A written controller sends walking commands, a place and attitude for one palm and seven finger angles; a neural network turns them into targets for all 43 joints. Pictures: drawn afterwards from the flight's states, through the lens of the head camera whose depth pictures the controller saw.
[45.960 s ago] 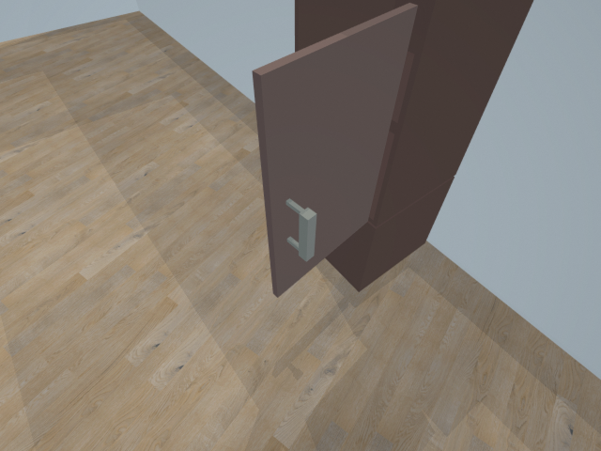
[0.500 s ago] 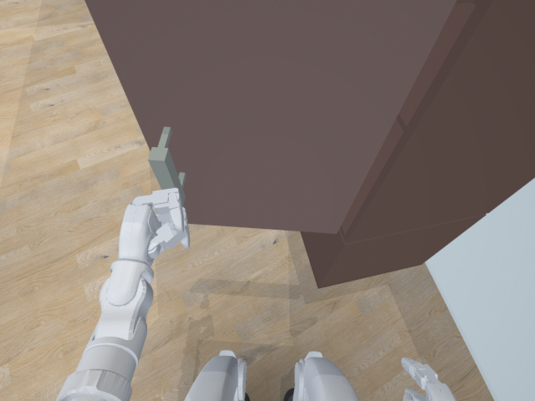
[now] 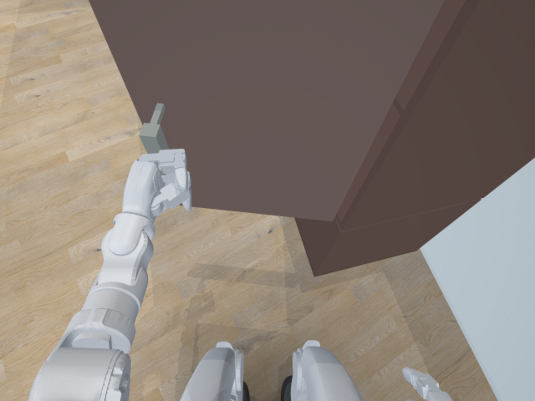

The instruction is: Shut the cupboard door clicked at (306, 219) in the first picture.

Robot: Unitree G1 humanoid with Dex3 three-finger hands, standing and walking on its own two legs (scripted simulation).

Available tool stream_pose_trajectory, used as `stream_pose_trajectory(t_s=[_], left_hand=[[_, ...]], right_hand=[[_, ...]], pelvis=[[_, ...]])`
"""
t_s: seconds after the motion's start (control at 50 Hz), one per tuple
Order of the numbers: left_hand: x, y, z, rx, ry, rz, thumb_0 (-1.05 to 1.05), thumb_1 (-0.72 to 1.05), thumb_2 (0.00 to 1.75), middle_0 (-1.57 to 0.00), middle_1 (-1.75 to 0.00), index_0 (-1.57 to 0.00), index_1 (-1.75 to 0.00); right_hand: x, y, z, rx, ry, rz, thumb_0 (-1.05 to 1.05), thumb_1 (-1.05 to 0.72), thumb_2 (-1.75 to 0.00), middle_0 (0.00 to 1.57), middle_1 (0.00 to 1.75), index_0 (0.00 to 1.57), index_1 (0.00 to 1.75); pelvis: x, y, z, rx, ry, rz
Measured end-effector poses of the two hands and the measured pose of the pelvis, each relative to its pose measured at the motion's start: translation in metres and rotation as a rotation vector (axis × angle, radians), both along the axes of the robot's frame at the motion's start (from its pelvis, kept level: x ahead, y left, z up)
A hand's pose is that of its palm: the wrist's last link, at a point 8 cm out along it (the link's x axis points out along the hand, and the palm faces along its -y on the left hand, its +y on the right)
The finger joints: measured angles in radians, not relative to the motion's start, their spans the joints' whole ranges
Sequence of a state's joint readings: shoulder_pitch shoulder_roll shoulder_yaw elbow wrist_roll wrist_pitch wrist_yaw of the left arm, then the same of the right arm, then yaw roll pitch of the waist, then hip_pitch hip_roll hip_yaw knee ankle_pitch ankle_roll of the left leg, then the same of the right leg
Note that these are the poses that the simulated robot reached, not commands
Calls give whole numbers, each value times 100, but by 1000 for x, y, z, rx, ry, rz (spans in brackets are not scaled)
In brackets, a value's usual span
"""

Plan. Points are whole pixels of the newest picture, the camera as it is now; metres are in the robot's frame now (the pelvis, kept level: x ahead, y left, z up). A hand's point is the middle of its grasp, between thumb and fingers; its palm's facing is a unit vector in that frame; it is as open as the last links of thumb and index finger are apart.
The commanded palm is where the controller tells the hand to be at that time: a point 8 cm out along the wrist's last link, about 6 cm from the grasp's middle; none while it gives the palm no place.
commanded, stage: push the door shut along its arc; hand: left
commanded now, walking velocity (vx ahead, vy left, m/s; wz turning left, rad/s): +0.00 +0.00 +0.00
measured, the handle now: (165, 147) +0.49 +0.17 +0.03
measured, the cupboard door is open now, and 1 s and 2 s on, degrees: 70 54 37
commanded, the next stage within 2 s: pull the fist back off the door in 1.48 s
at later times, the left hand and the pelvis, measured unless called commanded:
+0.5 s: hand (209, 157) +0.48 +0.10 +0.03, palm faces -0.27 -0.96 -0.06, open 3.1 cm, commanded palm +0.48 +0.14 +0.03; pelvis +0.00 +0.00 -0.01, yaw -1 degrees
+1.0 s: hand (231, 130) +0.53 +0.06 +0.03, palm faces -0.37 -0.93 -0.05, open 2.8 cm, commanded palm +0.54 +0.09 +0.03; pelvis -0.01 +0.00 -0.03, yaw -2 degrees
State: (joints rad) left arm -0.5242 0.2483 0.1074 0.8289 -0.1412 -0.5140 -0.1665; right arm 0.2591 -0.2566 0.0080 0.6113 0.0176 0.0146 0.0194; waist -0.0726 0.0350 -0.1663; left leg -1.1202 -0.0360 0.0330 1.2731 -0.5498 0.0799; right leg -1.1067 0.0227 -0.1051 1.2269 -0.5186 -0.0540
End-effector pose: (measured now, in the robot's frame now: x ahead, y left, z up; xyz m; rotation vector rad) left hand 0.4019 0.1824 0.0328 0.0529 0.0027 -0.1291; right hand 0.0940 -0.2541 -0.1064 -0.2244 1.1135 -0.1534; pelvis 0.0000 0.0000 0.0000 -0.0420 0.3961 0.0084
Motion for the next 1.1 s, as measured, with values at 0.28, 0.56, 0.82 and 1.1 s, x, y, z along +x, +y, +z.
stream_pose_trajectory(t_s=[0.28,0.56,0.82,1.1], left_hand=[[45,-23,-1,13,25,-86,1,90,90,-131,-150,-130,-150],[75,-31,1,9,38,-162,1,90,90,-130,-150,-130,-150],[113,-56,8,8,28,-240,1,90,90,-130,-150,-130,-150],[135,-66,6,19,61,-275,-3,92,95,-130,-150,-130,-150]], right_hand=[[-50,-13,-7,-30,112,-76,1,-90,-90,21,30,21,30],[-76,-12,-9,-25,180,-120,1,-90,-90,21,30,21,30],[-90,-13,-14,-47,207,-147,1,-90,-90,21,30,21,30],[-116,-7,-18,-50,285,-164,1,-90,-90,21,30,21,30]], pelvis=[[-4,-1,-7,-1,33,-8],[-4,-3,-12,-7,59,-19],[-5,-1,-23,-21,102,-24],[-7,-1,-30,-32,131,-20]])
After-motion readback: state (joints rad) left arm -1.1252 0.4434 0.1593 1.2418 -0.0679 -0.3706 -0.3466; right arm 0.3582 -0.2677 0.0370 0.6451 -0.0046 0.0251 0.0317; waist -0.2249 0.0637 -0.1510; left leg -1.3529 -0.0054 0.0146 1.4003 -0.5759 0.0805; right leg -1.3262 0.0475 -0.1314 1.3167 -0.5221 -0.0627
